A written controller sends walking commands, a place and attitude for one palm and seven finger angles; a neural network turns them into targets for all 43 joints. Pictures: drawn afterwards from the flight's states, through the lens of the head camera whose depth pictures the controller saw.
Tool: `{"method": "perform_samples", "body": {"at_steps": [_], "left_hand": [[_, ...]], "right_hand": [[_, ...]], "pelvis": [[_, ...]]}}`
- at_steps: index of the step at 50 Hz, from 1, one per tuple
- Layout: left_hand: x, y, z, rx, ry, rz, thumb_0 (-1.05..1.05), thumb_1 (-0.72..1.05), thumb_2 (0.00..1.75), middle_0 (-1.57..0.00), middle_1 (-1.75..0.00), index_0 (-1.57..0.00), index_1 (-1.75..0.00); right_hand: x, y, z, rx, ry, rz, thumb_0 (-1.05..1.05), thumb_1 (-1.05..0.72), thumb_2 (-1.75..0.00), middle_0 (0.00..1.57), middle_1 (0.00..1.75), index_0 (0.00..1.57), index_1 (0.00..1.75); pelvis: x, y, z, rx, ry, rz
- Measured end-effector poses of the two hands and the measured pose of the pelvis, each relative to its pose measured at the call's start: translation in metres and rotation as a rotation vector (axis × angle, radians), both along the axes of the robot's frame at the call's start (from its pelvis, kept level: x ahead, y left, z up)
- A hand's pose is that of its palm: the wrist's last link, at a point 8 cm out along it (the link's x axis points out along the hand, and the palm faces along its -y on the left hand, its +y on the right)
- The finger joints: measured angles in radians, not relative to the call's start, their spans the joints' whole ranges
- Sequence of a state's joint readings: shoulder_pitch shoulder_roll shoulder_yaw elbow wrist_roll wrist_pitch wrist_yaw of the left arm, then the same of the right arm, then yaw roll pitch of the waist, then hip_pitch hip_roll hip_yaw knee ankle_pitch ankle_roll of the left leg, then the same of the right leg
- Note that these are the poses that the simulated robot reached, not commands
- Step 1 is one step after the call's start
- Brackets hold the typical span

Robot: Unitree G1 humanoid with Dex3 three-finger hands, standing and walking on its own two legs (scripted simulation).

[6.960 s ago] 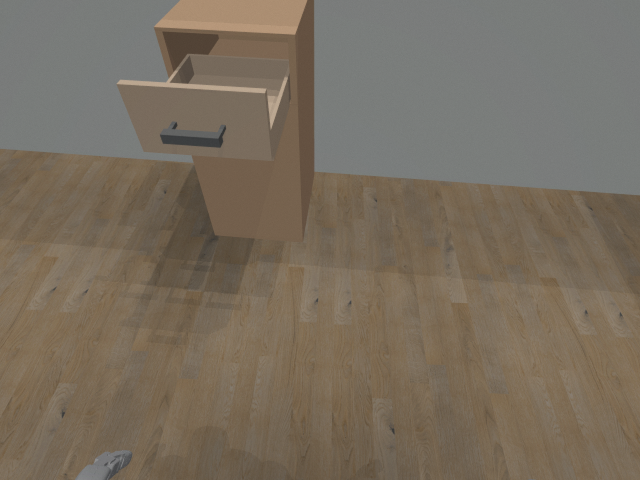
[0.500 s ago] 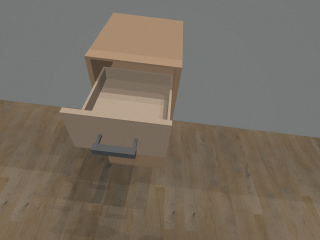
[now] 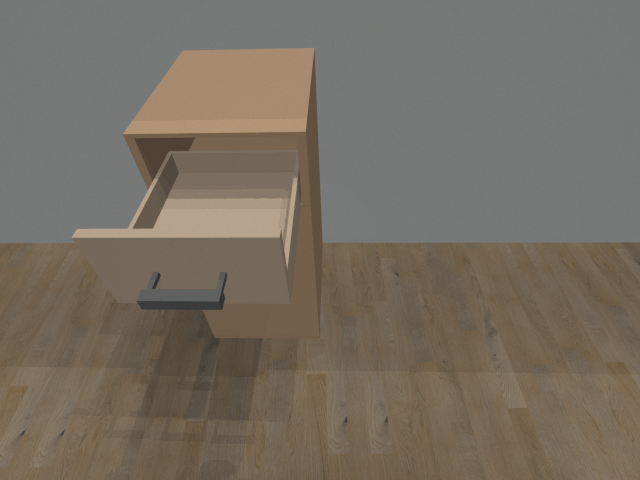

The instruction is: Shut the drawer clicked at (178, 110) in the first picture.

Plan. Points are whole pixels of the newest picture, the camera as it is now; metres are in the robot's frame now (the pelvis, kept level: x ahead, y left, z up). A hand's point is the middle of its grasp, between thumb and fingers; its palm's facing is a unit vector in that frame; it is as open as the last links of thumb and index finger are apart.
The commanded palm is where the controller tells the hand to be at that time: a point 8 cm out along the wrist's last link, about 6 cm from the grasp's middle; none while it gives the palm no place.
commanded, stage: come to a stop and stand still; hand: left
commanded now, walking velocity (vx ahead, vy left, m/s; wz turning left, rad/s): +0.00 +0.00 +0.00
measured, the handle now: (185, 288) +0.42 +0.25 -0.04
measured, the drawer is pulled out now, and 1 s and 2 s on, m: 0.29 0.29 0.29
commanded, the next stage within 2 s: look again from close up in 0.28 s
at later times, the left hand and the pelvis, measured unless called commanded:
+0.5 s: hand out of the picture -0.04 +0.16 -0.17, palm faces +0.03 -0.99 -0.16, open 7.3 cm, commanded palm none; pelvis -0.01 +0.02 +0.00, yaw -1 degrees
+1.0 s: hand out of the picture -0.01 +0.23 -0.17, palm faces +0.00 -0.98 -0.19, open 7.3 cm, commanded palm none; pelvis -0.01 +0.05 +0.00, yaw -1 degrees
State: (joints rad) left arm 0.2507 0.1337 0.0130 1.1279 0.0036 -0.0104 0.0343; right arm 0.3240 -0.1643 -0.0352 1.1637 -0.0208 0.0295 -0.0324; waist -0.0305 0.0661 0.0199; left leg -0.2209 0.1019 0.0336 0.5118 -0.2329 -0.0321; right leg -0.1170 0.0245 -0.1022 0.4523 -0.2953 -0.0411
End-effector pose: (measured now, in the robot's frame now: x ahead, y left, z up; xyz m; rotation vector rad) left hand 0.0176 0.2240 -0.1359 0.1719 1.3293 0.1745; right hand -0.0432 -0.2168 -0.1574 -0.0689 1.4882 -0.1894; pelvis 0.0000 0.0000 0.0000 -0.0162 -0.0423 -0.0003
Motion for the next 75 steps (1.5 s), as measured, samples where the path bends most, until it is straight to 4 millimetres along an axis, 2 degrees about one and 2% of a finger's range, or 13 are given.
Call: {"method": "perform_samples", "body": {"at_steps": [12, 17, 22, 26, 29, 35, 40, 47, 58, 63, 66, 72, 75], "left_hand": [[-0.048, -0.028, -0.009, -0.077, 0.104, 0.04, 0.01, 0.92, 0.9, -0.2, -0.3, -0.2, -0.3], [-0.061, -0.029, -0.008, -0.085, 0.13, 0.053, 0.0, 0.91, 0.9, -0.2, -0.3, -0.2, -0.3], [-0.067, -0.022, -0.007, -0.07, 0.121, 0.038, 0.0, 0.91, 0.9, -0.2, -0.3, -0.2, -0.3], [-0.064, -0.003, -0.011, -0.063, 0.098, 0.02, 0.0, 0.91, 0.9, -0.2, -0.3, -0.21, -0.3], [-0.054, 0.014, -0.014, -0.05, 0.072, 0.017, 0.0, 0.91, 0.9, -0.2, -0.3, -0.21, -0.3], [-0.032, 0.044, -0.01, -0.025, 0.008, -0.004, 0.0, 0.91, 0.9, -0.2, -0.3, -0.2, -0.3], [-0.026, 0.057, -0.006, -0.013, 0.009, -0.019, 0.0, 0.91, 0.9, -0.2, -0.3, -0.2, -0.3], [-0.031, 0.057, -0.006, -0.022, 0.054, -0.019, 0.0, 0.91, 0.9, -0.2, -0.3, -0.2, -0.3], [-0.035, 0.037, -0.014, -0.064, 0.115, -0.013, 0.0, 0.91, 0.9, -0.2, -0.3, -0.2, -0.3], [-0.028, 0.026, -0.014, -0.065, 0.123, 0.008, 0.0, 0.91, 0.9, -0.2, -0.3, -0.2, -0.3], [-0.025, 0.022, -0.018, -0.067, 0.126, 0.039, 0.0, 0.91, 0.9, -0.2, -0.3, -0.2, -0.3], [-0.032, 0.023, -0.029, -0.099, 0.197, 0.091, 0.0, 0.91, 0.9, -0.2, -0.3, -0.2, -0.3], [-0.018, 0.027, -0.029, -0.108, 0.246, 0.065, 0.0, 0.91, 0.9, -0.2, -0.3, -0.2, -0.3]], "right_hand": [[0.008, 0.005, 0.01, 0.002, -0.023, 0.029, 0.0, -0.9, -0.9, 0.2, 0.3, 0.19, 0.3], [0.013, 0.006, 0.011, -0.001, -0.037, 0.036, 0.0, -0.9, -0.9, 0.2, 0.3, 0.19, 0.3], [0.019, 0.007, 0.011, -0.015, -0.058, 0.047, 0.01, -0.91, -0.9, 0.2, 0.3, 0.19, 0.3], [0.027, 0.013, 0.007, -0.034, -0.123, 0.043, 0.01, -0.92, -0.9, 0.2, 0.3, 0.19, 0.3], [0.03, 0.024, 0.009, -0.041, -0.154, 0.053, 0.01, -0.92, -0.9, 0.2, 0.3, 0.19, 0.3], [0.025, 0.041, 0.012, -0.036, -0.148, 0.069, 0.02, -0.93, -0.9, 0.2, 0.3, 0.19, 0.3], [0.019, 0.05, 0.014, -0.024, -0.122, 0.073, 0.01, -0.93, -0.89, 0.2, 0.3, 0.2, 0.3], [0.019, 0.055, 0.015, -0.016, -0.09, 0.073, 0.01, -0.91, -0.89, 0.2, 0.3, 0.2, 0.3], [0.035, 0.046, 0.012, -0.021, -0.079, 0.064, 0.01, -0.91, -0.89, 0.2, 0.3, 0.2, 0.3], [0.049, 0.037, 0.006, -0.012, -0.065, 0.064, 0.0, -0.9, -0.89, 0.2, 0.3, 0.2, 0.3], [0.065, 0.033, 0.004, -0.016, -0.06, 0.083, 0.0, -0.9, -0.9, 0.2, 0.3, 0.2, 0.3], [0.124, 0.03, 0.008, -0.072, -0.12, 0.13, 0.01, -0.92, -0.9, 0.2, 0.3, 0.2, 0.3], [0.143, 0.031, 0.015, -0.099, -0.191, 0.111, 0.01, -0.92, -0.89, 0.2, 0.3, 0.19, 0.3]], "pelvis": [[-0.01, -0.008, 0.004, 0.012, -0.007, -0.007], [-0.01, -0.005, 0.005, 0.012, -0.004, -0.007], [-0.013, 0.004, 0.003, -0.002, 0.012, -0.017], [-0.015, 0.02, -0.003, -0.023, 0.01, -0.009], [-0.015, 0.03, -0.004, -0.007, 0.001, -0.013], [-0.016, 0.045, -0.002, 0.005, 0.008, -0.014], [-0.016, 0.051, 0.0, 0.014, 0.022, -0.016], [-0.01, 0.054, 0.002, 0.017, 0.034, -0.018], [0.009, 0.047, -0.002, 0.026, 0.033, -0.024], [0.026, 0.038, -0.006, 0.022, 0.044, -0.022], [0.039, 0.035, -0.009, 0.009, 0.051, -0.007], [0.068, 0.043, -0.016, 0.008, 0.039, 0.0], [0.082, 0.047, -0.013, 0.006, 0.03, -0.016]]}}
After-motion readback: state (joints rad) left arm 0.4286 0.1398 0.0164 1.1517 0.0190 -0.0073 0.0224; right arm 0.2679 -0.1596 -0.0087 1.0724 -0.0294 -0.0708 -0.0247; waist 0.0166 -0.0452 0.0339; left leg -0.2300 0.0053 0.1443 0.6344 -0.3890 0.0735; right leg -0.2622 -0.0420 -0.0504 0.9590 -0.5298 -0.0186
